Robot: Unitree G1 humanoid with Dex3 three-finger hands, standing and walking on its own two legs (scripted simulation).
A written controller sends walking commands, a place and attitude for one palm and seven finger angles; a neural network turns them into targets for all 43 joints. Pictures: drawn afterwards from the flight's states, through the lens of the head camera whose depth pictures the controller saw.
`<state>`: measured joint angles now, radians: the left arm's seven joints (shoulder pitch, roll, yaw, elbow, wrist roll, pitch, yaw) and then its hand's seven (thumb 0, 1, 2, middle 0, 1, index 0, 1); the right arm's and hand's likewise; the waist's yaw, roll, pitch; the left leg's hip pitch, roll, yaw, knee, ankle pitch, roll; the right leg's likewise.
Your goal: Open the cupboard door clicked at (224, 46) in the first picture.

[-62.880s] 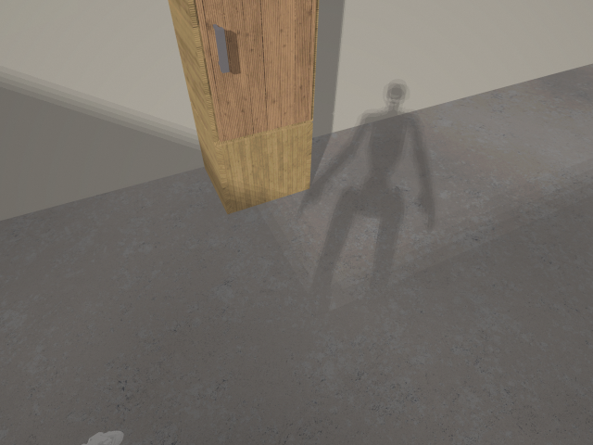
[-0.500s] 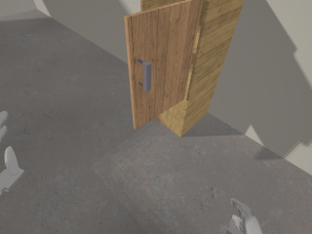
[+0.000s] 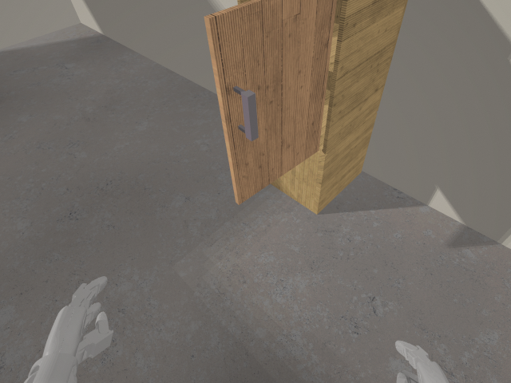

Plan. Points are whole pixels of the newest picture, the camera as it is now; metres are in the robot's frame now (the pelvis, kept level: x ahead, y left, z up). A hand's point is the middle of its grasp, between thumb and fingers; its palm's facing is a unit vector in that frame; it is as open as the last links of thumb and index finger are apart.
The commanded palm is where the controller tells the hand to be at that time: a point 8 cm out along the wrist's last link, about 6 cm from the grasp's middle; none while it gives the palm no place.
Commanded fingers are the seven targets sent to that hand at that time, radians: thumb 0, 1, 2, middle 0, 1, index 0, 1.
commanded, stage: let the arm hang, fingers relaxed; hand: left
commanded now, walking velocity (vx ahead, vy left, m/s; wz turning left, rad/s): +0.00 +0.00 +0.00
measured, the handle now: (245, 113) +0.73 +0.07 +0.02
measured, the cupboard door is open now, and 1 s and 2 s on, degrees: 85 85 85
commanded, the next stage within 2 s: look to check the result in 0.96 s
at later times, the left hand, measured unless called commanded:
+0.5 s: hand out of the picture +0.01 +0.20 -0.15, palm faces +0.02 -0.95 -0.31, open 7.3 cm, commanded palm none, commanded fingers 0.00 0.90 0.90 -0.20 -0.30 -0.20 -0.30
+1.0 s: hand out of the picture +0.10 +0.18 -0.15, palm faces +0.00 -0.96 -0.28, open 7.3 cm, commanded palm none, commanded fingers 0.00 0.90 0.90 -0.20 -0.30 -0.20 -0.30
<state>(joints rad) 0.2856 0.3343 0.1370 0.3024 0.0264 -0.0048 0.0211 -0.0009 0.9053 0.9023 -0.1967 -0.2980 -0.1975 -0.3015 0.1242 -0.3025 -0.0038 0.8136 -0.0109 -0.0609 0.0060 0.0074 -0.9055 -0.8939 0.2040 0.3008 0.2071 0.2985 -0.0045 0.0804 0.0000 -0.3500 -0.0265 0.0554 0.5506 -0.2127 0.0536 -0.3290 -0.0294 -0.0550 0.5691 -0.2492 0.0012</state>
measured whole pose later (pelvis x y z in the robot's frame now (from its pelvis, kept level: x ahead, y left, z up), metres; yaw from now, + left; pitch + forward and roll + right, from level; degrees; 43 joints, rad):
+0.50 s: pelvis +0.01 -0.03 +0.01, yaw +1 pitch -2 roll +0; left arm 0.24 0.28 0.01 1.13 0.00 0.01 0.01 0.00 0.92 0.90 -0.20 -0.30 -0.20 -0.30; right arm 0.24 -0.24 0.00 1.11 -0.02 0.02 -0.01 0.01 -0.91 -0.89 0.20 0.30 0.20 0.30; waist 0.00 0.03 0.07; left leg -0.23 0.01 0.02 0.42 -0.16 0.01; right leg -0.18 0.02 -0.09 0.40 -0.19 -0.04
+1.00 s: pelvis +0.03 -0.03 +0.02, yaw +0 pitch -2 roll +0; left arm 0.13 0.25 0.01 1.13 0.01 -0.02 0.01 0.00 0.91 0.90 -0.20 -0.30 -0.20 -0.30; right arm 0.16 -0.27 0.00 1.14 -0.02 0.00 -0.01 0.00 -0.91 -0.89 0.20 0.30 0.20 0.30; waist -0.01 0.02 0.06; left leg -0.15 0.01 0.03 0.34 -0.16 0.00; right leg -0.13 0.02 -0.07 0.34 -0.19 -0.04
